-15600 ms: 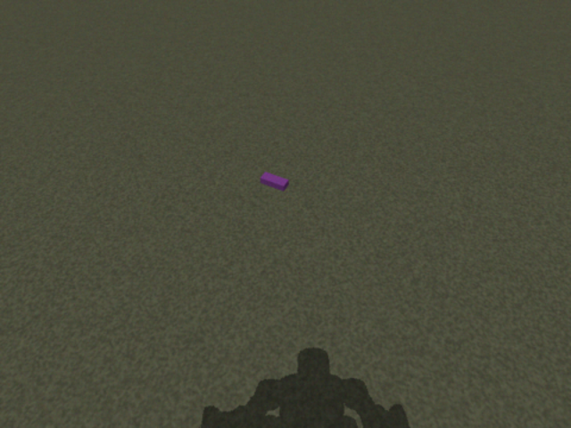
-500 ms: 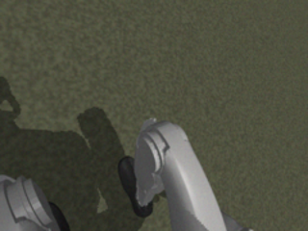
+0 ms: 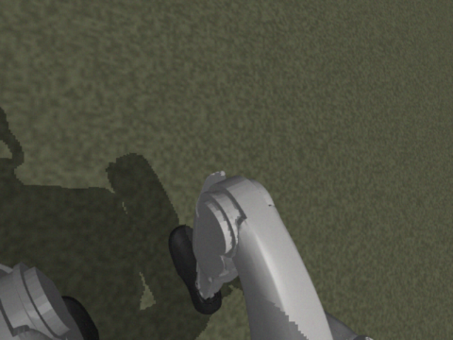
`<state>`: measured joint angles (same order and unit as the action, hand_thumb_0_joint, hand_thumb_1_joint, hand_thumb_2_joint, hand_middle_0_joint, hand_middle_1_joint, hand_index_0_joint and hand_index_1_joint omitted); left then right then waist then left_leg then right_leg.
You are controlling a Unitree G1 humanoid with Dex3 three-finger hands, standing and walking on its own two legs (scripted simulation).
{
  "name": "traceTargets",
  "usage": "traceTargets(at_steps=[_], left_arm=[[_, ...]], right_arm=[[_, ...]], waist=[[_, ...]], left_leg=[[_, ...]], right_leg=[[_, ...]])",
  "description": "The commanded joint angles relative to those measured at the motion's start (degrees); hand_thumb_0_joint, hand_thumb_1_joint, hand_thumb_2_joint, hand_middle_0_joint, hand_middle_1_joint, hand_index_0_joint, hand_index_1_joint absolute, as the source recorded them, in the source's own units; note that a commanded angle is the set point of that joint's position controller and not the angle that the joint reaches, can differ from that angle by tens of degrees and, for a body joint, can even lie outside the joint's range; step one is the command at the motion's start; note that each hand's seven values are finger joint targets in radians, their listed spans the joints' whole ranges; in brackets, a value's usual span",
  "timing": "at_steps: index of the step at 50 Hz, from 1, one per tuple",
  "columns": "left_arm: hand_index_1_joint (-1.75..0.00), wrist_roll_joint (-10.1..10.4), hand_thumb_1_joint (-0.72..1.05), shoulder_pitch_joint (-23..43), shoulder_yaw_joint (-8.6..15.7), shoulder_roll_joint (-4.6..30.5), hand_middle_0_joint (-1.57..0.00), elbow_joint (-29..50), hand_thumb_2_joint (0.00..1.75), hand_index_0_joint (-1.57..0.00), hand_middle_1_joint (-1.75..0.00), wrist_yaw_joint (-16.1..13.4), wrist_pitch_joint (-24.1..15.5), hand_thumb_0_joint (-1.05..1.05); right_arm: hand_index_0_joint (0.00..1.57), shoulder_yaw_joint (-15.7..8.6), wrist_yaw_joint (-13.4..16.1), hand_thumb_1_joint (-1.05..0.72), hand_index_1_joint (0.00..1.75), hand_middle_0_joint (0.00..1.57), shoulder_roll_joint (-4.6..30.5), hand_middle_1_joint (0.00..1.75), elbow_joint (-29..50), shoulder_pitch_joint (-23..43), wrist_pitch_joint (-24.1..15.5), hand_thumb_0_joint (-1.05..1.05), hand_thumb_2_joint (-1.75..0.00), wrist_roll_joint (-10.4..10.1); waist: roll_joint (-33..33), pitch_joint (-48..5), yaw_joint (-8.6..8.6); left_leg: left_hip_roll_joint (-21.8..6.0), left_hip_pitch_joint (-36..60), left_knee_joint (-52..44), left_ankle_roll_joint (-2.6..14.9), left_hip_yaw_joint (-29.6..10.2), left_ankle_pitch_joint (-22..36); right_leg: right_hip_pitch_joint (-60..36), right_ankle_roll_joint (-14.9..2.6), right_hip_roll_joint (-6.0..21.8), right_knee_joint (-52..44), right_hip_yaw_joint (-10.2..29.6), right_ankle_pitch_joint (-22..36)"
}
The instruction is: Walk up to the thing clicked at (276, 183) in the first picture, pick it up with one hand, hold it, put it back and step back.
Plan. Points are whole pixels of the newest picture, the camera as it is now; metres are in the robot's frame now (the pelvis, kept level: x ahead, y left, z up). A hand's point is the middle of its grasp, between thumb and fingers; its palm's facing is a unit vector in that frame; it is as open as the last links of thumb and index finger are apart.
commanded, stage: close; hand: left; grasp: from above
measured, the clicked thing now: out of the picture +0.46 +0.32 -0.28
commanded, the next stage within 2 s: settle in 1.34 s
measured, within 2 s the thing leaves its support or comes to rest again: leaves its support in 1.78 s
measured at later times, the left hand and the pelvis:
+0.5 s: hand out of the picture +0.45 +0.31 -0.25, palm faces -0.46 -0.14 -0.88, open 11.2 cm; pelvis +0.00 +0.00 +0.00, yaw +0 degrees
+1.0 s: hand out of the picture +0.45 +0.31 -0.25, palm faces -0.46 -0.12 -0.88, open 9.0 cm; pelvis +0.00 +0.00 +0.00, yaw +0 degrees
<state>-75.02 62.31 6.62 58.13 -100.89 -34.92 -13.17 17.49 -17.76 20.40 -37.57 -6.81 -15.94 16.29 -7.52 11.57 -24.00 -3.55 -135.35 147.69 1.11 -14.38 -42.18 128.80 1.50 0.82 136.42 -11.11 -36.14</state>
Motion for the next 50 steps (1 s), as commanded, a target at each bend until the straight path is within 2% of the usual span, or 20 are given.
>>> traceTargets(at_steps=[1, 2, 4, 8, 10, 12, 13, 16, 17, 19, 23, 27, 31, 34, 35, 38, 41, 45, 48, 50], left_arm=[[-0.85, 0.56, -0.24, 13.84, 0.25, 12.52, -0.27, 7.36, 0.83, -0.27, -0.85, -1.78, -0.63, 0.0], [-0.84, 0.51, -0.23, 14.12, 0.92, 13.74, -0.28, 8.61, 0.82, -0.28, -0.84, -2.15, -0.83, 0.0], [-0.82, 0.71, -0.21, 12.06, -0.78, 10.5, -0.29, 6.04, 0.79, -0.3, -0.82, -2.1, -0.73, 0.0], [-0.79, 0.08, -0.18, 14.51, 0.59, 13.1, -0.31, 9.18, 0.76, -0.32, -0.8, -3.36, -0.82, 0.0], [-0.78, -0.05, -0.16, 12.81, -1.52, 9.99, -0.34, 5.04, 0.77, -0.34, -0.78, -3.11, -0.09, 0.0], [-0.78, 0.67, -0.11, 12.37, -1.52, 9.32, -0.36, 3.83, 0.74, -0.37, -0.8, -3.08, 0.22, 0.0], [-0.77, 0.79, -0.09, 13.34, -2.01, 9.4, -0.37, 5.29, 0.73, -0.39, -0.78, -2.85, 0.29, 0.0], [-0.73, 0.31, -0.07, 15.69, 0.53, 13.6, -0.4, 8.69, 0.7, -0.41, -0.74, -3.07, 0.29, 0.0], [-0.74, 0.02, -0.07, 14.96, 0.65, 13.18, -0.41, 7.61, 0.7, -0.42, -0.75, -3.23, 0.49, 0.0], [-0.72, 0.45, -0.04, 11.04, -1.68, 9.04, -0.42, 2.35, 0.67, -0.43, -0.74, -2.52, 1.05, 0.0], [-0.69, 0.09, -0.01, 14.82, 0.68, 14.08, -0.45, 8.97, 0.65, -0.46, -0.7, -2.56, 0.58, 0.0], [-0.68, 1.06, 0.04, 11.68, -2.27, 8.52, -0.48, 3.75, 0.64, -0.49, -0.7, -2.46, 0.51, 0.0], [-0.65, 0.4, 0.11, 15.54, 1.03, 15.18, -0.53, 9.88, 0.59, -0.55, -0.67, -2.63, -0.14, 0.0], [-0.64, 0.9, 0.14, 10.63, -2.07, 8.73, -0.54, 3.1, 0.58, -0.56, -0.66, -2.21, 0.07, 0.0], [-0.64, 1.8, 0.16, 12.01, -2.27, 9.54, -0.55, 4.91, 0.58, -0.57, -0.67, -2.41, -0.19, 0.0], [-0.61, 0.92, 0.2, 14.25, 0.61, 15.05, -0.59, 8.15, 0.55, -0.62, -0.64, -2.67, -0.03, 0.0], [-0.62, 1.99, 0.23, 11.63, -2.67, 9.35, -0.61, 4.59, 0.58, -0.63, -0.64, -1.91, 0.11, 0.0], [-0.59, 1.54, 0.27, 12.03, -0.05, 13.67, -0.66, 5.63, 0.55, -0.68, -0.61, -2.39, -0.19, 0.0], [-0.6, 2.16, 0.32, 11.21, -2.49, 9.68, -0.67, 3.61, 0.53, -0.7, -0.63, -2.09, -0.28, 0.0], [-0.59, 1.98, 0.36, 12.82, -2.3, 12.03, -0.71, 5.86, 0.53, -0.73, -0.62, -2.19, -0.37, 0.0]], right_arm=[[0.2, -5.01, 0.62, -0.89, 0.3, 0.2, 19.01, 0.3, -0.29, -11.0, 0.16, 0.0, -0.9, -0.76], [0.2, -5.36, 0.77, -0.89, 0.3, 0.2, 19.42, 0.3, -0.64, -11.41, 0.3, 0.0, -0.9, -0.5], [0.2, -4.93, 0.54, -0.89, 0.3, 0.2, 18.81, 0.3, -0.21, -10.81, 0.0, 0.0, -0.9, -0.47], [0.2, -5.15, 0.96, -0.89, 0.3, 0.2, 19.03, 0.3, -0.81, -11.66, 0.13, 0.0, -0.9, -0.39], [0.2, -5.48, 1.01, -0.89, 0.3, 0.2, 18.91, 0.3, -1.15, -10.25, -0.07, 0.0, -0.9, -0.54], [0.2, -5.03, 0.81, -0.89, 0.3, 0.2, 18.92, 0.3, -0.62, -11.0, -0.29, 0.0, -0.9, -0.32], [0.2, -5.14, 0.8, -0.89, 0.3, 0.2, 19.14, 0.3, -0.84, -10.46, -0.39, 0.0, -0.9, -0.49], [0.2, -5.1, 1.0, -0.89, 0.3, 0.2, 19.32, 0.3, -1.31, -10.95, -0.29, 0.0, -0.9, -0.76], [0.2, -5.07, 0.92, -0.89, 0.3, 0.2, 18.92, 0.3, -1.41, -10.73, -0.07, 0.0, -0.9, -0.56], [0.2, -4.82, 0.79, -0.89, 0.3, 0.2, 18.84, 0.3, -0.29, -10.41, -0.21, 0.0, -0.9, -0.41], [0.2, -5.3, 1.13, -0.89, 0.3, 0.2, 19.64, 0.3, -0.16, -10.53, -0.11, 0.0, -0.9, -0.59], [0.2, -4.85, 0.82, -0.89, 0.3, 0.2, 19.22, 0.3, -0.11, -9.54, -0.27, 0.0, -0.9, -0.27], [0.2, -4.71, 1.26, -0.89, 0.3, 0.2, 19.44, 0.3, -0.71, -10.95, -0.02, 0.0, -0.9, -0.46], [0.2, -4.29, 0.75, -0.89, 0.3, 0.2, 18.82, 0.3, -0.34, -10.61, -0.02, 0.0, -0.9, 0.11], [0.2, -4.43, 1.0, -0.89, 0.3, 0.2, 19.36, 0.3, -0.37, -10.04, -0.09, 0.0, -0.9, -0.13], [0.2, -4.67, 1.51, -0.89, 0.3, 0.2, 19.61, 0.3, -0.79, -11.2, 0.02, 0.0, -0.9, -0.42], [0.2, -4.3, 1.23, -0.89, 0.3, 0.2, 19.05, 0.3, -0.46, -9.58, -0.14, 0.0, -0.9, -0.24], [0.2, -4.24, 1.59, -0.89, 0.3, 0.2, 19.25, 0.3, -0.64, -10.4, 0.35, 0.0, -0.9, -0.44], [0.2, -3.84, 1.29, -0.89, 0.3, 0.2, 19.04, 0.3, 0.11, -9.92, 0.12, 0.0, -0.9, -0.01], [0.2, -3.91, 1.72, -0.89, 0.3, 0.2, 19.32, 0.3, 0.1, -9.85, -0.07, 0.0, -0.9, -0.39]], waist=[[29.21, -35.8, -2.81], [30.83, -38.13, -2.44], [28.31, -35.76, -3.27], [30.33, -38.21, -2.67], [29.85, -36.11, -3.35], [28.64, -34.38, -4.15], [28.48, -34.01, -3.75], [32.51, -38.2, -2.42], [32.97, -38.62, -2.27], [28.71, -33.59, -4.09], [32.95, -37.97, -2.35], [27.94, -32.99, -4.34], [32.05, -38.03, -2.3], [28.5, -34.36, -4.48], [27.69, -34.32, -4.29], [31.95, -37.57, -2.48], [28.18, -34.21, -3.82], [30.28, -37.34, -2.33], [27.1, -33.56, -3.9], [27.12, -34.14, -3.72]], left_leg=[[0.29, 27.19, -14.95, -0.53, 4.74, 13.75], [0.17, 28.09, -15.43, -0.59, 4.98, 14.31], [0.07, 27.04, -15.14, -0.53, 4.73, 13.71], [0.04, 28.41, -15.49, -0.64, 4.76, 14.12], [-0.13, 27.99, -15.54, -0.97, 4.44, 13.41], [-0.02, 26.78, -15.52, -0.69, 4.55, 12.98], [0.05, 26.17, -15.49, -0.66, 4.57, 12.52], [-0.26, 30.08, -16.35, -1.25, 4.05, 15.08], [-0.46, 30.06, -16.22, -1.34, 3.92, 15.58], [0.0, 26.75, -16.02, -0.83, 4.49, 12.97], [-0.29, 30.41, -16.71, -1.25, 4.27, 13.99], [-0.09, 26.39, -16.15, -0.92, 4.02, 12.68], [-0.19, 29.13, -16.38, -1.08, 4.39, 14.16], [-0.12, 27.05, -15.18, -0.76, 4.33, 14.63], [-0.14, 26.61, -15.56, -0.74, 4.31, 13.89], [-0.24, 29.3, -16.74, -1.14, 4.37, 14.17], [-0.27, 26.72, -16.17, -0.97, 3.98, 12.36], [-0.35, 28.48, -16.77, -1.09, 4.09, 13.8], [0.0, 25.58, -15.65, -0.59, 4.47, 12.7], [0.1, 26.05, -15.58, -0.37, 4.9, 11.26]], right_leg=[[-20.72, -1.82, -4.05, -10.65, -4.58, 13.98], [-22.28, -2.06, -4.44, -11.19, -4.36, 14.41], [-21.45, -1.8, -4.37, -10.94, -4.63, 14.09], [-22.13, -1.97, -4.4, -11.43, -4.48, 14.52], [-20.69, -2.02, -4.46, -10.74, -4.62, 14.19], [-20.71, -1.79, -4.5, -11.49, -4.91, 14.06], [-19.77, -1.78, -4.32, -11.52, -4.88, 13.28], [-20.78, -2.09, -3.92, -10.73, -4.53, 14.96], [-20.95, -2.15, -4.14, -10.44, -4.69, 15.45], [-20.19, -1.85, -4.5, -11.11, -4.99, 13.75], [-20.84, -2.16, -4.03, -10.91, -4.41, 14.15], [-19.72, -1.8, -4.39, -11.33, -5.35, 13.46], [-21.56, -1.98, -3.91, -11.24, -4.41, 14.36], [-20.96, -1.63, -4.46, -11.1, -5.32, 15.28], [-21.46, -1.64, -4.66, -11.91, -5.33, 14.59], [-22.01, -2.06, -4.23, -11.74, -4.53, 14.52], [-21.11, -1.9, -4.55, -11.7, -5.11, 13.06], [-22.63, -2.1, -4.53, -11.87, -4.8, 14.26], [-22.06, -1.68, -4.72, -12.16, -5.17, 13.85], [-22.52, -1.61, -4.63, -13.08, -4.64, 12.62]])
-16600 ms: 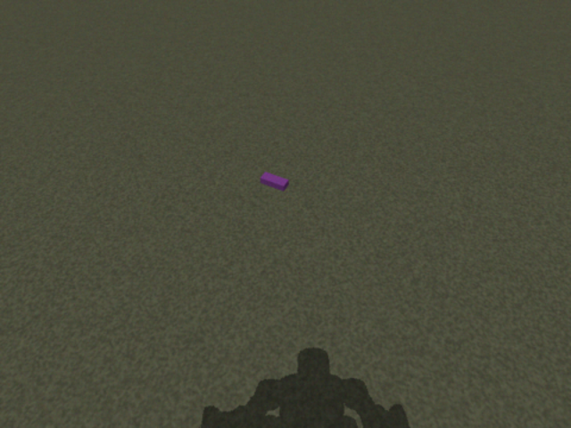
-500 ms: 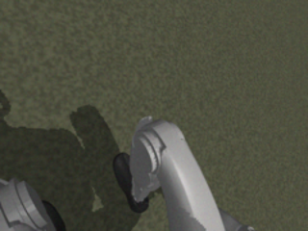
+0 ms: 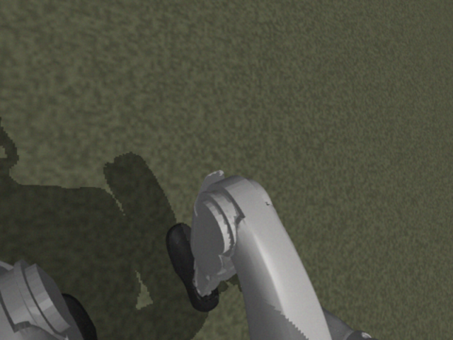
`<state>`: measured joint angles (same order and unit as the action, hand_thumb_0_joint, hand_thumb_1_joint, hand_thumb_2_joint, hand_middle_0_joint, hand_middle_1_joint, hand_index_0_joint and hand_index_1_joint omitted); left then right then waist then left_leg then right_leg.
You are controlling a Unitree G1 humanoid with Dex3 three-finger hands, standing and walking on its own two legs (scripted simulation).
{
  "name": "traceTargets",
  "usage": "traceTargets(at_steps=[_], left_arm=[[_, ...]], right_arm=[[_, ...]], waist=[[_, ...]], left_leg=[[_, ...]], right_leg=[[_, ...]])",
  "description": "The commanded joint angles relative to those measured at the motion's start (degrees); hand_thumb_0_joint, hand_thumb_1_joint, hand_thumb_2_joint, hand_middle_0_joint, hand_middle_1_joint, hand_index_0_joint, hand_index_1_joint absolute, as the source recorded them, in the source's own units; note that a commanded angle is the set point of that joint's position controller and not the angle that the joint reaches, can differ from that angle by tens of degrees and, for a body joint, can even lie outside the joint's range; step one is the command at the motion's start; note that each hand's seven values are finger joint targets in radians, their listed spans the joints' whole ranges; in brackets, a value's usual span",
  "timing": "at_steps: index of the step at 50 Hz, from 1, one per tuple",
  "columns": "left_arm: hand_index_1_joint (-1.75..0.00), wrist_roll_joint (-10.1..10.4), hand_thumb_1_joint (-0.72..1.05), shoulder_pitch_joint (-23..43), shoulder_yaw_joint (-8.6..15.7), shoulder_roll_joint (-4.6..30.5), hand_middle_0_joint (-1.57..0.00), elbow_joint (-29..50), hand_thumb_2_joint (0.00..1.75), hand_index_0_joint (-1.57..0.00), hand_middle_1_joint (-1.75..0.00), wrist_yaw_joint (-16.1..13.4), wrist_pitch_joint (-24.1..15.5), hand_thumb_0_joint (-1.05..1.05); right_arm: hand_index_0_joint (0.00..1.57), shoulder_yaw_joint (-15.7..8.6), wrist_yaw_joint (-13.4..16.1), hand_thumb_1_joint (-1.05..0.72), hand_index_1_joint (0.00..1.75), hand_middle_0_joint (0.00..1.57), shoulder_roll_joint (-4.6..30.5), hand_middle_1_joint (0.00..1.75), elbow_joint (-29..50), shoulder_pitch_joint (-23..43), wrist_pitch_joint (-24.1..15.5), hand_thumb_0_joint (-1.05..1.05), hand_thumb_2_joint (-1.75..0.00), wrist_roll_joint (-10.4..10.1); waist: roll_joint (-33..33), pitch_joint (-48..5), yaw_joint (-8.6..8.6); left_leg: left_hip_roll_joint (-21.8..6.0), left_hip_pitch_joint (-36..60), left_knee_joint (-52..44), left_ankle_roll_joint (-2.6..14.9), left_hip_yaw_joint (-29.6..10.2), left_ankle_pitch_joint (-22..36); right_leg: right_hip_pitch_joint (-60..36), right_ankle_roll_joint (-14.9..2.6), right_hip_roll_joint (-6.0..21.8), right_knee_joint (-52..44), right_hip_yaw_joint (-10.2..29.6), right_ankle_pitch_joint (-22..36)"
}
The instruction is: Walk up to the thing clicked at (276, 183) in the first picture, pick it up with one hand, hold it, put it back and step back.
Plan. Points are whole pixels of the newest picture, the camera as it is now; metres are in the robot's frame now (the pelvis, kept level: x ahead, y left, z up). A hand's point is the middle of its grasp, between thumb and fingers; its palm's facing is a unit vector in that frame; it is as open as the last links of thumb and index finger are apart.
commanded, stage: close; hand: left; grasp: from above
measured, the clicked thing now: out of the picture +0.46 +0.32 -0.28
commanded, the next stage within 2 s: settle in 0.34 s
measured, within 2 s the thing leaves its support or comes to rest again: leaves its support in 0.78 s
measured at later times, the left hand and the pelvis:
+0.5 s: hand out of the picture +0.45 +0.32 -0.25, palm faces -0.45 -0.13 -0.88, open 8.6 cm; pelvis +0.00 +0.00 +0.00, yaw +0 degrees
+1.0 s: hand out of the picture +0.45 +0.33 -0.21, palm faces -0.41 -0.11 -0.90, open 8.3 cm; pelvis +0.01 +0.00 +0.01, yaw +2 degrees
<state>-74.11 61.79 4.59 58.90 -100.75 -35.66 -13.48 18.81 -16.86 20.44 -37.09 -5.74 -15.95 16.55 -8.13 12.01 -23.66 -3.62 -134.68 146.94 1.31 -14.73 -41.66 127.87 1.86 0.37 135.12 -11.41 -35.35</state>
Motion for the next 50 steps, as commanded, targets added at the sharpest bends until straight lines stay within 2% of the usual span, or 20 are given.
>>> traceTargets(at_steps=[1, 3, 5, 8, 9, 13, 16, 22, 23, 29, 33, 36, 38, 40, 41, 42, 45, 47, 49, 50], left_arm=[[-0.57, 1.01, 0.36, 14.3, 1.39, 13.21, -0.72, 7.77, 0.51, -0.74, -0.6, -1.6, -0.21, 0.0], [-0.54, 0.64, 0.37, 14.07, 1.8, 13.21, -0.73, 7.83, 0.48, -0.76, -0.56, -1.63, -0.04, 0.0], [-0.55, 0.82, 0.4, 11.99, -0.1, 9.94, -0.75, 4.7, 0.51, -0.78, -0.58, -1.24, 0.2, 0.0], [-0.56, 0.71, 0.45, 13.73, -0.05, 11.56, -0.79, 6.43, 0.52, -0.81, -0.58, -1.47, 0.3, 0.0], [-0.53, 0.55, 0.46, 15.97, 1.94, 14.05, -0.8, 10.33, 0.49, -0.82, -0.55, -1.77, -0.02, 0.0], [-0.52, 0.27, 0.51, 12.93, 0.58, 10.71, -0.84, 5.63, 0.51, -0.86, -0.54, -1.36, 0.37, 0.0], [-0.5, -0.23, 0.55, 14.02, 2.32, 13.28, -0.87, 7.41, 0.49, -0.89, -0.52, -1.53, 0.57, 0.0], [-0.52, 0.12, 0.66, 13.52, 1.55, 12.75, -0.96, 5.96, 0.54, -0.97, -0.53, -1.24, 0.47, 0.0], [-0.52, -0.15, 0.58, 12.67, 1.19, 12.44, -0.95, 4.81, 0.5, -0.97, -0.54, -0.87, 0.73, 0.0], [-0.45, 0.08, 0.58, 15.46, 3.23, 14.31, -0.95, 10.28, 0.46, -0.97, -0.47, -0.1, 1.0, 0.0], [-0.41, -0.09, 0.6, 14.38, 6.27, 16.3, -0.98, 14.69, 0.44, -1.0, -0.43, 0.57, 1.12, 0.0], [-0.42, -0.49, 0.66, 13.96, 5.86, 14.4, -1.02, 15.86, 0.46, -1.04, -0.44, 1.63, 1.4, 0.0], [-0.39, 0.11, 0.67, 13.45, 7.33, 15.38, -1.04, 21.27, 0.44, -1.05, -0.4, 2.0, 1.37, 0.0], [-0.38, 1.02, 0.7, 11.8, 7.12, 12.65, -1.06, 24.53, 0.44, -1.07, -0.39, 2.96, 1.54, 0.0], [-0.37, 1.42, 0.71, 11.69, 4.45, 8.78, -1.07, 23.68, 0.42, -1.08, -0.38, 3.8, 1.78, 0.0], [-0.37, 1.7, 0.7, 12.64, 4.18, 8.33, -1.06, 24.55, 0.42, -1.08, -0.38, 4.32, 1.88, 0.0], [-0.36, 1.91, 0.73, 10.04, 7.0, 9.67, -1.09, 28.94, 0.43, -1.1, -0.37, 5.89, 2.83, 0.0], [-0.36, 3.6, 0.75, 10.93, 1.27, -0.04, -1.1, 30.7, 0.42, -1.11, -0.37, 7.77, 3.11, 0.0], [-0.37, 3.55, 0.77, 11.64, 1.92, 2.58, -1.11, 28.04, 0.41, -1.12, -0.39, 8.75, 3.58, 0.0], [-0.37, 2.7, 0.77, 10.87, 5.4, 7.25, -1.11, 30.15, 0.44, -1.12, -0.37, 9.16, 3.76, 0.0]], right_arm=[[0.2, -5.31, 0.91, -0.89, 0.3, 0.2, 19.44, 0.3, -0.85, -11.94, 0.18, 0.0, -0.9, -0.58], [0.2, -5.5, 0.91, -0.89, 0.3, 0.2, 18.98, 0.3, -1.6, -11.88, 0.44, 0.0, -0.9, -0.67], [0.2, -5.28, 0.72, -0.89, 0.3, 0.2, 18.93, 0.3, -0.44, -10.84, 0.15, 0.0, -0.9, -0.72], [0.2, -5.62, 1.18, -0.89, 0.3, 0.2, 19.3, 0.3, -0.43, -10.82, 0.07, 0.0, -0.9, -0.96], [0.2, -5.91, 1.27, -0.89, 0.3, 0.2, 19.54, 0.3, -1.05, -11.89, 0.39, 0.0, -0.9, -0.82], [0.2, -5.66, 0.89, -0.89, 0.3, 0.2, 19.0, 0.3, -0.44, -11.79, 0.5, 0.0, -0.9, -0.69], [0.2, -5.88, 0.99, -0.89, 0.3, 0.2, 19.29, 0.3, -0.86, -11.93, 0.65, 0.0, -0.9, -0.72], [0.2, -5.82, 1.08, -0.89, 0.3, 0.2, 19.51, 0.3, -0.52, -11.5, 0.59, 0.0, -0.9, -0.69], [0.2, -5.56, 1.07, -0.91, 0.3, 0.2, 19.16, 0.3, 0.05, -11.44, 0.48, 0.0, -0.9, -0.9], [0.2, -6.22, 1.05, -0.91, 0.3, 0.2, 19.12, 0.3, -0.23, -12.89, 0.94, 0.0, -0.9, -0.9], [0.2, -7.75, 1.11, -0.91, 0.3, 0.2, 18.93, 0.3, -0.94, -13.66, 1.52, 0.0, -0.9, -1.27], [0.2, -9.23, 0.95, -0.91, 0.3, 0.2, 18.83, 0.3, -0.57, -13.82, 1.64, 0.0, -0.9, -1.62], [0.2, -10.79, 1.06, -0.91, 0.3, 0.2, 18.99, 0.3, -0.69, -14.21, 2.18, 0.0, -0.9, -2.1], [0.2, -12.3, 0.88, -0.91, 0.3, 0.2, 18.32, 0.3, -0.63, -14.29, 2.65, 0.0, -0.9, -2.73], [0.2, -12.37, 0.56, -0.91, 0.3, 0.2, 17.33, 0.3, -0.49, -13.6, 2.7, 0.0, -0.9, -3.29], [0.2, -12.81, 0.51, -0.91, 0.3, 0.2, 17.32, 0.3, -0.87, -13.77, 2.79, 0.0, -0.9, -3.44], [0.2, -15.36, 0.44, -0.91, 0.3, 0.2, 17.23, 0.3, -2.71, -17.26, 3.8, 0.0, -0.9, -4.51], [0.2, -15.58, 0.03, -0.91, 0.3, 0.2, 15.32, 0.3, -1.39, -15.09, 4.28, 0.0, -0.9, -5.63], [0.2, -16.01, 0.23, -0.91, 0.3, 0.2, 16.07, 0.3, -2.32, -16.09, 4.87, 0.0, -0.9, -6.14], [0.2, -17.37, 0.72, -0.91, 0.3, 0.2, 17.37, 0.3, -2.79, -17.55, 5.48, 0.0, -0.9, -6.52]], waist=[[29.49, -36.18, -3.62], [31.41, -37.8, -2.56], [29.11, -34.01, -3.87], [29.35, -34.78, -3.65], [31.75, -38.17, -2.8], [29.35, -35.22, -3.79], [32.11, -37.52, -2.83], [29.38, -34.43, -3.59], [29.0, -33.77, -3.65], [32.33, -39.0, -2.9], [36.23, -42.94, -0.65], [36.06, -41.46, -0.92], [38.58, -45.75, 0.94], [39.86, -48.35, 2.11], [38.42, -47.22, 1.6], [37.1, -47.32, 1.32], [38.15, -51.09, 3.32], [36.76, -51.1, 3.21], [33.86, -47.88, 2.9], [34.45, -49.76, 4.24]], left_leg=[[-0.05, 25.82, -15.5, -0.67, 5.17, 11.46], [-0.4, 27.41, -16.11, -1.24, 4.39, 12.85], [-0.25, 26.25, -16.0, -1.21, 4.14, 11.27], [-0.07, 26.16, -15.93, -0.91, 4.61, 10.23], [-0.19, 27.26, -16.37, -1.05, 4.57, 11.79], [-0.08, 26.27, -15.8, -1.01, 4.5, 12.11], [-0.16, 28.81, -16.13, -1.37, 4.44, 14.58], [0.02, 26.08, -16.07, -1.01, 4.6, 11.86], [0.18, 26.16, -15.63, -0.82, 5.14, 11.79], [0.04, 28.72, -15.94, -1.05, 4.86, 13.76], [0.06, 31.29, -16.42, -1.68, 5.08, 16.78], [0.46, 30.48, -15.47, -1.58, 6.13, 16.32], [0.82, 31.94, -16.17, -1.62, 6.96, 16.98], [0.76, 33.55, -17.01, -1.88, 7.09, 18.08], [0.76, 32.33, -16.47, -1.66, 7.36, 16.79], [0.93, 31.4, -16.32, -1.37, 7.65, 16.94], [1.11, 34.02, -16.39, -1.44, 8.49, 20.49], [1.17, 33.82, -17.84, -1.43, 8.34, 20.14], [1.45, 31.33, -18.87, -0.89, 7.85, 16.42], [1.61, 32.45, -19.48, -1.08, 7.8, 17.29]], right_leg=[[-21.9, -2.12, -4.12, -12.02, -4.14, 12.36], [-21.49, -2.41, -3.9, -11.01, -4.34, 13.02], [-19.89, -2.23, -3.94, -10.39, -4.76, 11.86], [-20.3, -2.3, -4.02, -11.51, -4.35, 11.26], [-21.26, -2.49, -4.04, -11.53, -4.32, 12.2], [-20.27, -2.22, -4.14, -10.75, -4.65, 12.72], [-20.2, -2.47, -3.78, -10.26, -4.55, 14.19], [-19.91, -2.33, -3.81, -11.04, -4.49, 12.04], [-20.2, -2.16, -3.7, -11.0, -4.02, 12.27], [-20.31, -2.46, -3.61, -10.39, -4.16, 13.48], [-20.78, -3.01, -3.43, -9.88, -3.99, 15.02], [-19.26, -3.17, -3.49, -9.71, -3.73, 14.53], [-20.71, -3.64, -3.37, -9.98, -2.99, 14.77], [-20.33, -3.87, -3.25, -10.23, -3.01, 15.3], [-19.1, -3.79, -3.29, -10.13, -2.67, 14.54], [-19.11, -3.53, -3.34, -10.6, -2.65, 14.96], [-20.24, -3.64, -2.89, -10.78, -1.65, 17.17], [-18.6, -3.87, -2.81, -11.17, -1.75, 16.98], [-15.76, -3.64, -2.67, -11.59, -1.63, 14.08], [-15.83, -3.87, -2.31, -11.35, -1.2, 14.03]])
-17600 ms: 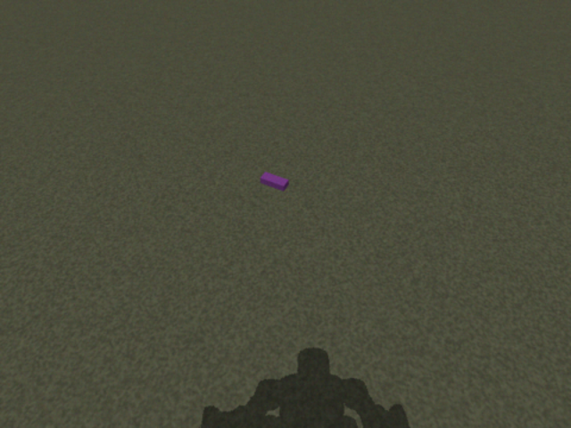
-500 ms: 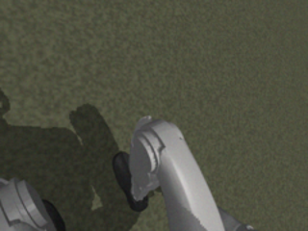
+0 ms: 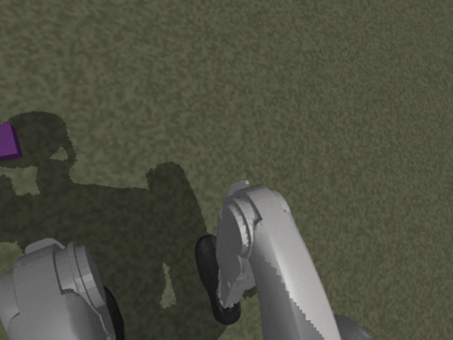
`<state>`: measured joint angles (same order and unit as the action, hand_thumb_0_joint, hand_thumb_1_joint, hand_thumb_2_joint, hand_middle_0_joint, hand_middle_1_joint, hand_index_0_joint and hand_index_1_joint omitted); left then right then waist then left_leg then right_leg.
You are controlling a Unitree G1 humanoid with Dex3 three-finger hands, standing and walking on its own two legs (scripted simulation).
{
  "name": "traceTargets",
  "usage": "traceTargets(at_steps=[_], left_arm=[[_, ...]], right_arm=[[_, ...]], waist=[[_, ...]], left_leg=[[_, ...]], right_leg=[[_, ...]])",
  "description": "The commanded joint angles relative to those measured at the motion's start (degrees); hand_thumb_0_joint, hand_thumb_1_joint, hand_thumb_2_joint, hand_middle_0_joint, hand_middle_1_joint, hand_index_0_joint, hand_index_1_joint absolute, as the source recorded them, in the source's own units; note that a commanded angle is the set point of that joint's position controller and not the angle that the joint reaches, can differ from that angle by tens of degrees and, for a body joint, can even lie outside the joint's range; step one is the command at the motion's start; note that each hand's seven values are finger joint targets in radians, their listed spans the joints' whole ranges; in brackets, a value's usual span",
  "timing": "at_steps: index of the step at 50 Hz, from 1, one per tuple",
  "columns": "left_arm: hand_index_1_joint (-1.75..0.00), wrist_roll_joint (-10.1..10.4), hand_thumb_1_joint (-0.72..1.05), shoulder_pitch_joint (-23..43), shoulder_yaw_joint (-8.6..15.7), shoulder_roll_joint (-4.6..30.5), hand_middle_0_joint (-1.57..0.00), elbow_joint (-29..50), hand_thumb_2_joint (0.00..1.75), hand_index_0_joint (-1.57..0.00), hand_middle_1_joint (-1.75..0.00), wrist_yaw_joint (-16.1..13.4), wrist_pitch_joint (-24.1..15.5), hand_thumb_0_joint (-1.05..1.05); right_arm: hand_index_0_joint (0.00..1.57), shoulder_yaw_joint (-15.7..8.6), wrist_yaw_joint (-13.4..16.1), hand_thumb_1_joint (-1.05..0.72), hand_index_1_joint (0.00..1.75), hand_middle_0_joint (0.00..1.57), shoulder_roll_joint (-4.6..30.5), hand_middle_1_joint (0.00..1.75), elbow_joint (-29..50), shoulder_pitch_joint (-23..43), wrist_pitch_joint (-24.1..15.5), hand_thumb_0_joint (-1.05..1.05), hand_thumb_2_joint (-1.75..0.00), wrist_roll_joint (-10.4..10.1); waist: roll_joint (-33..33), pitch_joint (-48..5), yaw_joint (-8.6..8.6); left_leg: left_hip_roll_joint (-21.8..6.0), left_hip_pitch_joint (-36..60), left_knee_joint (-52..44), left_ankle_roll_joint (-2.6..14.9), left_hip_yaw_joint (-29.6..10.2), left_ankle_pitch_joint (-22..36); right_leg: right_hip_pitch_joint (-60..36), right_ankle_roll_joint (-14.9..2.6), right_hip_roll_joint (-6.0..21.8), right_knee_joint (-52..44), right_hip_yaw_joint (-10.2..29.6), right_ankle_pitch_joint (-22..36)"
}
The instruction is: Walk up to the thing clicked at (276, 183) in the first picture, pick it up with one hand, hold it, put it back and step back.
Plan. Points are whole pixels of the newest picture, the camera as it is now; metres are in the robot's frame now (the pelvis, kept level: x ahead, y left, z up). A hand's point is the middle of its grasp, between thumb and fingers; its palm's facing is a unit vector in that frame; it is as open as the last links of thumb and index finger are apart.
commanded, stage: settle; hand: left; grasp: from above
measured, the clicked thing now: out of the picture +0.47 +0.32 -0.25
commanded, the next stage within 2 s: lift in 0.38 s
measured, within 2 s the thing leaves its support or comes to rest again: neither
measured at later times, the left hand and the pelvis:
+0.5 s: hand out of the picture +0.45 +0.31 -0.14, palm faces -0.46 -0.06 -0.88, open 8.2 cm; pelvis -0.01 -0.01 +0.02, yaw +4 degrees
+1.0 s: hand out of the picture +0.39 +0.32 -0.04, palm faces -0.47 -0.08 -0.88, open 8.3 cm; pelvis -0.01 +0.00 +0.09, yaw +7 degrees
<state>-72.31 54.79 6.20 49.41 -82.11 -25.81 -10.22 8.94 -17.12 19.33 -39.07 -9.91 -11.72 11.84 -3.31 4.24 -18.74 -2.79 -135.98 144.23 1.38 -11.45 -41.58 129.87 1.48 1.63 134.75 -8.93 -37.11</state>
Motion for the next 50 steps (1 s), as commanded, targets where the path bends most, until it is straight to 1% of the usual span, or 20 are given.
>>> traceTargets(at_steps=[1, 2, 3, 4, 5, 8, 9, 11, 12, 16, 21, 23, 26, 27, 30, 42, 45, 47, 49, 50], left_arm=[[-0.37, 0.26, 0.79, 18.91, 2.96, 14.79, -1.14, 13.16, 0.46, -1.15, -0.37, 0.13, 0.45, 0.0], [-0.36, 0.59, 0.83, 19.06, 0.66, 9.65, -1.18, 11.95, 0.47, -1.18, -0.36, 1.14, 0.47, 0.0], [-0.37, 1.1, 0.84, 20.54, -1.08, 7.29, -1.19, 13.21, 0.48, -1.19, -0.36, 1.6, 0.36, 0.0], [-0.37, 1.57, 0.83, 20.06, -0.84, 7.99, -1.2, 12.02, 0.5, -1.19, -0.36, 1.8, 0.4, 0.0], [-0.35, 1.77, 0.83, 21.6, -2.65, 6.36, -1.19, 12.1, 0.46, -1.19, -0.35, 2.35, 0.36, 0.0], [-0.35, 0.46, 0.83, 20.86, 1.36, 13.44, -1.21, 11.89, 0.5, -1.2, -0.34, 2.77, -0.01, 0.0], [-0.34, 0.33, 0.87, 20.85, -0.93, 9.84, -1.23, 10.63, 0.49, -1.22, -0.34, 3.41, 0.01, 0.0], [-0.34, 0.47, 0.86, 22.6, -0.22, 10.57, -1.22, 11.84, 0.47, -1.22, -0.33, 3.98, -0.47, 0.0], [-0.32, 0.79, 0.81, 22.82, -1.3, 9.25, -1.2, 11.76, 0.46, -1.19, -0.31, 4.27, -0.66, 0.0], [-0.33, 0.62, 0.81, 22.25, -0.51, 10.69, -1.19, 12.2, 0.47, -1.18, -0.32, 4.56, -0.93, 0.0], [-0.34, 0.52, 0.8, 23.85, -0.78, 10.63, -1.19, 12.82, 0.51, -1.17, -0.32, 5.46, -1.22, 0.0], [-0.36, 1.09, 0.84, 23.54, -0.04, 11.13, -1.23, 14.43, 0.45, -1.23, -0.36, 5.72, -1.18, 0.0], [-0.26, 2.22, 0.72, 21.74, -0.52, 9.73, -1.12, 15.79, 0.45, -1.12, -0.26, 6.38, -0.88, 0.0], [-0.33, 2.31, 0.78, 21.52, 0.43, 11.15, -1.17, 16.82, 0.41, -1.18, -0.33, 6.42, -0.7, 0.0], [-0.36, 3.66, 0.82, 20.64, 0.08, 10.08, -1.17, 18.81, 0.47, -1.17, -0.37, 7.95, 0.28, 0.0], [-0.39, 6.76, 0.8, 12.21, -1.05, 6.09, -1.16, 29.24, 0.56, -1.16, -0.39, 14.28, 1.64, 0.0], [-0.42, 8.12, 0.8, 12.55, -1.73, 5.4, -1.16, 35.31, 0.58, -1.16, -0.42, 15.53, 1.47, 0.0], [-0.41, 9.42, 0.8, 8.76, -3.26, 2.12, -1.16, 35.31, 0.56, -1.16, -0.41, 16.46, 1.78, 0.0], [-0.42, 9.84, 0.8, 7.35, -2.67, 3.12, -1.15, 37.8, 0.57, -1.15, -0.43, 16.75, 1.98, 0.0], [-0.42, 10.38, 0.79, 6.11, -3.36, 1.67, -1.15, 38.84, 0.56, -1.15, -0.43, 16.92, 2.34, 0.0]], right_arm=[[0.2, -8.02, 1.19, -0.91, 0.3, 0.2, 18.1, 0.3, -0.31, -13.71, 1.84, 0.0, -0.9, -2.03], [0.2, -7.75, 1.15, -0.91, 0.3, 0.2, 17.0, 0.3, -0.01, -12.73, 2.17, 0.0, -0.9, -2.03], [0.2, -7.47, 1.16, -0.91, 0.3, 0.2, 15.88, 0.3, 0.52, -11.91, 2.47, 0.0, -0.9, -2.32], [0.2, -7.44, 1.39, -0.91, 0.3, 0.2, 15.66, 0.3, 0.45, -11.67, 2.78, 0.0, -0.91, -2.73], [0.2, -7.3, 1.83, -0.91, 0.3, 0.2, 15.36, 0.3, -0.52, -12.48, 3.2, 0.0, -0.9, -3.13], [0.2, -7.87, 2.76, -0.91, 0.3, 0.2, 15.47, 0.3, 0.61, -11.81, 4.13, 0.0, -0.9, -3.18], [0.2, -7.76, 2.87, -0.91, 0.3, 0.2, 14.46, 0.3, 0.44, -11.99, 4.38, 0.0, -0.9, -3.14], [0.2, -7.7, 3.48, -0.91, 0.3, 0.2, 14.48, 0.3, 1.22, -11.57, 4.43, 0.0, -0.9, -2.9], [0.2, -7.57, 3.75, -0.91, 0.3, 0.2, 14.03, 0.3, 0.43, -11.97, 4.63, 0.0, -0.9, -3.19], [0.2, -8.18, 4.72, -0.91, 0.3, 0.2, 14.01, 0.3, 0.72, -12.14, 5.25, 0.0, -0.9, -3.59], [0.2, -8.59, 5.92, -0.9, 0.3, 0.2, 13.45, 0.3, 0.48, -13.2, 5.97, 0.0, -0.9, -3.66], [0.2, -8.87, 6.37, -0.94, 0.3, 0.2, 13.61, 0.3, 0.75, -13.54, 6.1, 0.0, -0.92, -3.83], [0.2, -9.51, 6.87, -0.89, 0.3, 0.2, 12.79, 0.3, 0.46, -13.21, 6.71, 0.0, -0.9, -4.36], [0.2, -9.94, 7.09, -0.93, 0.3, 0.2, 13.08, 0.3, 0.49, -13.43, 7.0, 0.0, -0.91, -4.78], [0.2, -10.75, 7.49, -0.92, 0.3, 0.2, 12.62, 0.3, 0.16, -13.85, 7.73, 0.0, -0.91, -5.4], [0.2, -14.17, 10.14, -0.91, 0.3, 0.2, 11.2, 0.3, 1.73, -13.17, 10.46, 0.0, -0.9, -8.35], [0.2, -14.78, 10.84, -0.91, 0.3, 0.2, 10.75, 0.3, 2.86, -12.13, 10.87, 0.0, -0.9, -8.93], [0.2, -14.62, 11.3, -0.91, 0.3, 0.2, 10.04, 0.3, 3.32, -11.78, 11.0, 0.0, -0.91, -9.28], [0.2, -14.94, 12.05, -0.91, 0.3, 0.2, 10.24, 0.3, 3.42, -11.18, 11.14, 0.0, -0.9, -9.87], [0.2, -15.02, 12.28, -0.91, 0.3, 0.2, 9.8, 0.3, 3.94, -11.12, 11.23, 0.0, -0.9, -9.98]], waist=[[30.95, -42.95, -0.24], [30.01, -41.8, -0.84], [29.35, -42.59, -1.14], [26.68, -42.23, -1.17], [26.69, -41.79, -0.96], [23.71, -43.1, 0.6], [23.22, -42.12, 0.15], [21.89, -41.96, -0.68], [22.32, -43.11, -0.07], [23.91, -45.48, 1.24], [22.53, -44.88, 0.61], [22.34, -45.83, 1.36], [24.8, -49.38, 2.92], [24.06, -50.72, 3.5], [23.99, -52.6, 4.1], [21.04, -50.5, 6.83], [21.01, -53.16, 7.76], [18.99, -50.22, 7.75], [19.01, -51.25, 8.83], [18.52, -51.36, 8.88]], left_leg=[[1.1, 34.44, -16.97, -1.37, 4.93, 17.69], [1.14, 34.52, -17.3, -1.5, 4.8, 17.47], [1.14, 34.25, -17.91, -1.15, 5.13, 16.15], [1.16, 32.79, -18.05, -0.69, 5.13, 14.36], [1.67, 31.79, -18.67, -0.53, 5.68, 13.27], [1.89, 29.4, -18.16, 0.01, 6.77, 11.88], [2.11, 28.69, -18.01, 0.09, 7.52, 11.84], [2.19, 29.19, -17.74, 0.27, 7.73, 12.3], [2.3, 28.88, -18.16, 0.21, 7.83, 12.3], [2.41, 31.91, -20.15, -0.12, 7.7, 12.69], [2.44, 30.88, -19.83, 0.26, 8.45, 12.04], [2.69, 31.58, -20.44, 0.25, 8.78, 12.7], [2.37, 33.89, -22.36, -0.06, 8.69, 12.66], [2.55, 34.53, -23.17, 0.02, 8.59, 12.53], [2.55, 35.81, -23.85, 0.16, 9.07, 14.14], [2.64, 41.33, -32.19, 0.22, 8.33, 10.76], [2.59, 43.28, -34.65, 0.32, 8.18, 9.11], [2.51, 42.88, -36.46, 0.49, 8.25, 7.62], [2.42, 45.42, -38.83, 0.34, 7.53, 7.01], [2.41, 46.45, -39.25, 0.36, 8.1, 8.19]], right_leg=[[-17.85, -3.84, -3.23, -11.14, -3.32, 15.95], [-17.13, -3.99, -3.07, -11.26, -3.57, 15.54], [-17.97, -3.76, -3.29, -12.01, -3.48, 15.05], [-18.22, -3.61, -3.51, -12.37, -3.17, 14.25], [-17.35, -3.58, -3.22, -13.02, -2.78, 13.46], [-20.27, -3.58, -3.33, -13.76, -1.39, 11.6], [-20.7, -3.57, -3.41, -14.3, -1.01, 11.39], [-21.03, -3.43, -3.31, -15.23, -0.75, 11.53], [-21.19, -3.5, -3.28, -15.06, -0.58, 11.42], [-21.11, -3.65, -2.92, -15.03, -0.71, 11.89], [-21.72, -3.69, -2.93, -16.38, 0.16, 10.91], [-22.58, -3.58, -2.56, -16.93, 0.23, 11.49], [-23.53, -3.84, -2.7, -16.8, 0.51, 11.36], [-23.77, -3.72, -2.54, -17.13, 0.39, 11.6], [-24.91, -3.76, -2.4, -17.7, 0.85, 13.22], [-26.14, -3.71, -1.55, -23.81, 2.63, 10.21], [-28.27, -3.84, -1.84, -25.86, 3.05, 8.67], [-29.31, -3.48, -1.87, -27.86, 3.24, 7.79], [-30.45, -3.44, -1.8, -28.97, 3.37, 7.55], [-32.03, -3.36, -1.86, -30.31, 3.62, 8.45]])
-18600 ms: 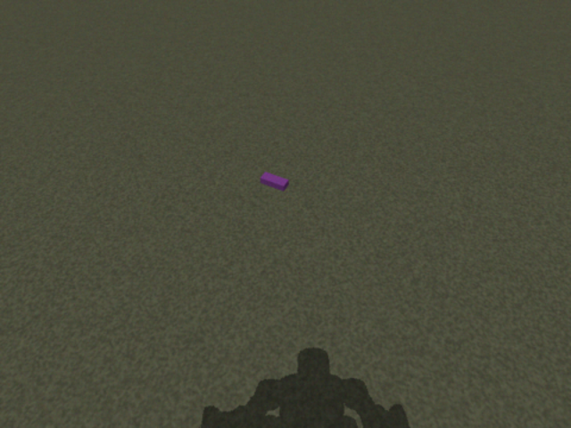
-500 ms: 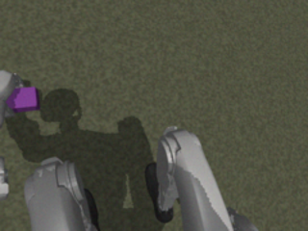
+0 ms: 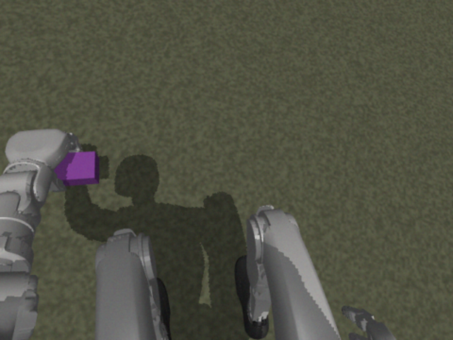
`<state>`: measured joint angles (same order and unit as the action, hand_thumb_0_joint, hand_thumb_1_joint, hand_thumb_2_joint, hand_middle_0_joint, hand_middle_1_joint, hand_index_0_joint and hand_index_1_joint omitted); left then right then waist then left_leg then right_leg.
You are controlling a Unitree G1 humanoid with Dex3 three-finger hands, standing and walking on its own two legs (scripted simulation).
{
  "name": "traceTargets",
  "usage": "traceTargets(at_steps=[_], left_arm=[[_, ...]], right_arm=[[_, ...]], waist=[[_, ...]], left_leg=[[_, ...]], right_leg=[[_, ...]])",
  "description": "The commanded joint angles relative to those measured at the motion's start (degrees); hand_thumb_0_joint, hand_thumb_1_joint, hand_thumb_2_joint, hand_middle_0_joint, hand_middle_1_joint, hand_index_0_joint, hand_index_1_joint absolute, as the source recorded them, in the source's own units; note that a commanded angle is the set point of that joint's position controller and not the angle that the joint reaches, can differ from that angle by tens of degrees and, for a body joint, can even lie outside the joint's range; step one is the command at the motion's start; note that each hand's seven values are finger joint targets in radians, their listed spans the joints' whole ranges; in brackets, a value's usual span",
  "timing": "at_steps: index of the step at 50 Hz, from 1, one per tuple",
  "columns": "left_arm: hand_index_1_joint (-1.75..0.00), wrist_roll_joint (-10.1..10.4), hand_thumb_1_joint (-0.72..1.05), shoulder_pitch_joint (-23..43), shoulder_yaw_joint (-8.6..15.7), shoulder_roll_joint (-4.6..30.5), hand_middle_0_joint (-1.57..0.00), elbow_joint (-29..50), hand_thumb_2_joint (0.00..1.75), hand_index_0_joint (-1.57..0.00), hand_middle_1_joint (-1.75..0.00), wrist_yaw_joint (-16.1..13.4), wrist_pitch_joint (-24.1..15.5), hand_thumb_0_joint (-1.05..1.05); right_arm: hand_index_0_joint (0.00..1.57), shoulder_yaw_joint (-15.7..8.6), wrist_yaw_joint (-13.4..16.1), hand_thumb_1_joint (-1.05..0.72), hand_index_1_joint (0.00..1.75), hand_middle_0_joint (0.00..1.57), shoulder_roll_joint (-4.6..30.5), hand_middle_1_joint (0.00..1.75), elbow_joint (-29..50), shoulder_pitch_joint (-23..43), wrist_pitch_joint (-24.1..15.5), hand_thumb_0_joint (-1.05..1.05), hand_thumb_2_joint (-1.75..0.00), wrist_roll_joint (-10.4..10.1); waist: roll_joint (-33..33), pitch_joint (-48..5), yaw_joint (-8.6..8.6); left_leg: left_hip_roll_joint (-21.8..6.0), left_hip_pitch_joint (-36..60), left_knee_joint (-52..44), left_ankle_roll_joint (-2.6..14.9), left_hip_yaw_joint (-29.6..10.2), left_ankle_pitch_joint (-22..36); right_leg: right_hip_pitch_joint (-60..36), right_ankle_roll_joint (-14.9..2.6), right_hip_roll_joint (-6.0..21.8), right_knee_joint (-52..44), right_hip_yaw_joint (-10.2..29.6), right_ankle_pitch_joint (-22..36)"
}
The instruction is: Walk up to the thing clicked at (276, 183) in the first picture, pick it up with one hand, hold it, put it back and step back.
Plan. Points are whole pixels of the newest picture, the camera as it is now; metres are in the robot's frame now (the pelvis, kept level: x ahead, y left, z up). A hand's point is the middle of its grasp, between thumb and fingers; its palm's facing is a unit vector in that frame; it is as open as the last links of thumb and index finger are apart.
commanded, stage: lift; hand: left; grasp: from above
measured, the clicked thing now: (58, 170) +0.46 +0.27 -0.16
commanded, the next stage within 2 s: hold in 1.20 s
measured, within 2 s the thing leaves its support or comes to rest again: neither
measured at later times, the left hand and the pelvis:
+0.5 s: hand out of the picture +0.37 +0.26 +0.08, palm faces -0.46 -0.07 -0.88, open 8.4 cm; pelvis +0.01 +0.00 +0.17, yaw +3 degrees
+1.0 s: hand out of the picture +0.36 +0.24 +0.21, palm faces -0.47 -0.06 -0.88, open 8.4 cm; pelvis +0.05 +0.00 +0.31, yaw +3 degrees
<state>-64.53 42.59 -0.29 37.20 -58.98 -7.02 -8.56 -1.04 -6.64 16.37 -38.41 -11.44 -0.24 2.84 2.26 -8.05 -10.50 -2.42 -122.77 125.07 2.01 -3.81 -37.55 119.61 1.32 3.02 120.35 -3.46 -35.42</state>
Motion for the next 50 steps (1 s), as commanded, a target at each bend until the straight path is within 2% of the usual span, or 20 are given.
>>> traceTargets(at_steps=[1, 5, 8, 11, 12, 15, 16, 18, 20, 21, 22, 24, 27, 29, 31, 35, 38, 45, 47, 50], left_arm=[[-0.42, 2.9, 0.79, 19.43, 3.73, 14.76, -1.14, 18.99, 0.56, -1.14, -0.42, -1.82, 0.7, 0.0], [-0.43, 3.97, 0.82, 15.28, 4.12, 14.16, -1.16, 21.15, 0.56, -1.16, -0.43, -1.26, 1.94, 0.0], [-0.45, 4.02, 0.8, 13.66, 3.74, 13.95, -1.13, 24.86, 0.58, -1.14, -0.45, -0.9, 2.76, 0.0], [-0.43, 5.04, 0.81, 9.65, 2.37, 10.25, -1.15, 25.69, 0.58, -1.15, -0.43, -0.49, 3.74, 0.0], [-0.42, 5.45, 0.81, 10.16, 2.96, 11.29, -1.15, 27.03, 0.57, -1.15, -0.42, -0.39, 3.94, 0.0], [-0.45, 6.09, 0.81, 7.01, 2.04, 9.55, -1.14, 29.06, 0.59, -1.15, -0.46, 0.23, 4.75, 0.0], [-0.44, 6.32, 0.82, 5.12, 2.4, 10.0, -1.15, 29.92, 0.59, -1.15, -0.45, 0.23, 4.9, 0.0], [-0.43, 6.72, 0.81, 2.8, 0.3, 6.69, -1.15, 30.01, 0.57, -1.15, -0.44, 0.82, 5.18, 0.0], [-0.44, 6.74, 0.81, -0.31, 1.71, 8.29, -1.14, 30.53, 0.56, -1.14, -0.44, 0.78, 5.39, 0.0], [-0.41, 7.14, 0.81, -0.02, 1.41, 7.64, -1.14, 30.27, 0.55, -1.15, -0.41, 0.6, 5.38, 0.0], [-0.41, 7.05, 0.81, 0.41, -0.64, 5.1, -1.15, 31.59, 0.55, -1.15, -0.41, 0.72, 5.29, 0.0], [-0.4, 7.05, 0.8, -0.54, 0.98, 7.11, -1.13, 30.29, 0.52, -1.14, -0.4, 0.18, 5.23, 0.0], [-0.42, 6.95, 0.81, -0.71, -2.33, 2.47, -1.15, 29.01, 0.57, -1.15, -0.41, -0.82, 5.15, 0.0], [-0.41, 6.79, 0.79, -4.43, -2.0, 2.18, -1.13, 25.54, 0.54, -1.13, -0.41, -1.45, 5.5, 0.0], [-0.42, 6.19, 0.8, -2.77, -2.95, 1.61, -1.14, 25.92, 0.57, -1.14, -0.42, -2.0, 5.32, 0.0], [-0.42, 5.39, 0.79, -3.56, -2.94, 1.04, -1.14, 21.4, 0.57, -1.13, -0.42, -3.66, 5.65, 0.0], [-0.45, 5.08, 0.78, -2.37, -5.24, -1.65, -1.13, 21.34, 0.6, -1.13, -0.44, -4.08, 6.02, 0.0], [-0.42, 4.82, 0.74, -3.92, -3.81, -0.1, -1.12, 19.15, 0.61, -1.11, -0.4, -5.27, 6.78, 0.0], [-0.41, 4.9, 0.74, -3.03, -5.54, -2.32, -1.14, 19.99, 0.61, -1.12, -0.39, -4.98, 6.7, 0.0], [-0.39, 5.24, 0.7, -3.88, -4.18, -0.96, -1.1, 19.79, 0.58, -1.08, -0.38, -5.16, 6.88, 0.0]], right_arm=[[0.2, -5.24, 2.09, -0.91, 0.3, 0.2, 12.87, 0.3, 3.55, -9.38, -0.13, 0.0, -0.9, -1.23], [0.2, -5.57, 3.33, -0.9, 0.3, 0.2, 12.39, 0.3, 4.04, -7.98, 0.31, 0.0, -0.9, -2.01], [0.2, -5.69, 4.24, -0.9, 0.3, 0.2, 11.68, 0.3, 4.55, -7.15, 0.62, 0.0, -0.9, -2.55], [0.2, -5.44, 5.02, -0.9, 0.3, 0.2, 10.77, 0.3, 4.71, -6.37, 0.77, 0.0, -0.9, -2.87], [0.2, -5.53, 5.34, -0.9, 0.3, 0.2, 10.68, 0.3, 4.77, -6.02, 0.8, 0.0, -0.9, -3.04], [0.2, -5.33, 6.31, -0.9, 0.3, 0.2, 9.93, 0.3, 5.01, -4.83, 0.9, 0.0, -0.9, -3.59], [0.2, -5.16, 6.68, -0.9, 0.3, 0.2, 9.82, 0.3, 5.03, -4.4, 0.86, 0.0, -0.9, -3.8], [0.2, -4.87, 7.32, -0.89, 0.3, 0.2, 9.04, 0.3, 4.54, -4.07, 0.77, 0.0, -0.9, -4.04], [0.2, -4.72, 8.12, -0.89, 0.3, 0.2, 8.77, 0.3, 4.22, -3.71, 0.67, 0.0, -0.9, -4.46], [0.2, -4.48, 8.42, -0.89, 0.3, 0.2, 8.48, 0.3, 4.15, -3.38, 0.61, 0.0, -0.9, -4.56], [0.2, -4.26, 8.72, -0.89, 0.3, 0.2, 8.07, 0.3, 4.1, -3.45, 0.44, 0.0, -0.9, -4.68], [0.2, -4.26, 9.49, -0.89, 0.3, 0.2, 8.08, 0.3, 3.45, -2.83, 0.04, 0.0, -0.9, -4.96], [0.2, -3.84, 10.06, -0.89, 0.3, 0.2, 6.94, 0.3, 2.97, -2.82, -0.73, 0.0, -0.9, -5.13], [0.2, -3.73, 10.34, -0.89, 0.3, 0.2, 6.89, 0.3, 2.22, -3.38, -1.23, 0.0, -0.9, -5.22], [0.2, -4.0, 10.54, -0.89, 0.3, 0.2, 6.88, 0.3, 1.72, -3.46, -1.69, 0.0, -0.9, -5.04], [0.2, -3.82, 10.56, -0.89, 0.3, 0.2, 6.52, 0.3, 0.77, -3.61, -2.2, 0.0, -0.9, -5.05], [0.2, -3.91, 10.46, -0.89, 0.3, 0.2, 6.64, 0.3, 0.5, -4.48, -2.37, 0.0, -0.9, -4.81], [0.2, -4.03, 10.11, -0.9, 0.3, 0.2, 6.67, 0.3, 0.91, -4.16, -1.88, 0.0, -0.9, -4.54], [0.2, -4.03, 9.89, -0.9, 0.3, 0.2, 6.55, 0.3, 1.18, -3.86, -1.68, 0.0, -0.9, -4.54], [0.2, -4.21, 9.76, -0.9, 0.3, 0.2, 6.8, 0.3, 1.54, -4.11, -1.4, 0.0, -0.9, -4.5]], waist=[[12.92, -40.85, 0.87], [12.31, -38.73, 1.86], [12.18, -41.57, 2.63], [10.66, -37.45, 2.69], [10.63, -37.93, 3.07], [9.51, -37.05, 3.17], [9.42, -37.8, 4.13], [8.75, -35.07, 3.76], [7.8, -33.93, 4.69], [7.23, -32.32, 4.81], [7.65, -31.05, 4.24], [6.81, -28.4, 4.97], [4.25, -25.02, 4.0], [3.47, -23.21, 4.57], [4.8, -23.91, 5.16], [3.14, -19.89, 5.73], [3.38, -20.49, 5.25], [2.41, -16.95, 6.99], [2.98, -16.37, 6.61], [2.22, -15.64, 7.48]], left_leg=[[2.09, 34.71, -20.91, -0.27, 0.17, 4.82], [2.02, 38.98, -26.27, -0.56, -1.1, 4.12], [1.93, 44.13, -28.55, -0.53, -0.51, 7.01], [1.94, 46.02, -33.2, -0.58, -0.66, 6.34], [1.78, 48.02, -34.62, -0.54, -0.85, 5.77], [1.64, 51.79, -38.77, -0.5, -0.68, 5.02], [1.69, 53.53, -40.27, -0.55, -0.56, 5.37], [1.51, 56.04, -42.88, -0.64, -0.49, 7.02], [1.5, 58.82, -45.62, -0.74, -0.32, 7.9], [1.32, 59.83, -47.36, -0.78, -0.63, 7.04], [1.28, 61.44, -49.09, -0.9, -0.55, 6.88], [0.96, 63.97, -52.87, -0.99, -1.46, 4.51], [1.37, 65.91, -55.84, -0.73, -0.01, 4.84], [1.55, 68.26, -57.97, -0.96, 0.39, 7.09], [1.4, 72.27, -60.21, -1.28, 0.54, 9.69], [1.6, 75.71, -65.0, -1.3, 1.01, 11.21], [1.72, 80.25, -67.58, -1.42, 1.71, 15.31], [2.24, 86.65, -74.34, -1.57, 2.88, 19.16], [1.98, 89.49, -76.25, -1.78, 2.84, 20.09], [1.95, 91.49, -78.93, -1.93, 2.59, 20.82]], right_leg=[[-22.78, -3.22, -3.1, -16.39, -1.75, 7.34], [-25.85, -2.83, -2.94, -19.74, -1.55, 6.96], [-30.17, -2.8, -3.08, -22.83, -0.93, 8.89], [-33.56, -2.49, -2.94, -26.85, -0.77, 8.48], [-35.17, -2.46, -3.14, -28.18, -0.72, 8.15], [-40.02, -2.17, -3.22, -32.6, -0.39, 7.78], [-42.26, -2.22, -3.36, -33.77, -0.29, 8.03], [-43.96, -2.15, -3.34, -36.4, -0.14, 9.13], [-47.33, -2.21, -3.46, -39.25, 0.2, 9.36], [-48.2, -2.16, -3.52, -40.68, 0.23, 8.84], [-49.45, -2.22, -3.64, -42.21, 0.34, 8.84], [-51.69, -2.0, -3.82, -45.1, 0.48, 7.38], [-56.82, -2.09, -4.0, -50.88, 1.39, 6.95], [-59.78, -2.17, -4.04, -53.65, 1.88, 7.86], [-62.37, -2.33, -4.2, -55.83, 2.09, 9.87], [-67.3, -2.26, -4.29, -60.93, 2.3, 11.15], [-70.88, -2.25, -4.61, -63.83, 2.11, 14.57], [-78.69, -2.06, -4.45, -71.1, 2.29, 17.48], [-79.52, -2.08, -4.47, -72.39, 2.01, 18.3], [-82.26, -2.02, -4.62, -74.83, 1.94, 18.64]])
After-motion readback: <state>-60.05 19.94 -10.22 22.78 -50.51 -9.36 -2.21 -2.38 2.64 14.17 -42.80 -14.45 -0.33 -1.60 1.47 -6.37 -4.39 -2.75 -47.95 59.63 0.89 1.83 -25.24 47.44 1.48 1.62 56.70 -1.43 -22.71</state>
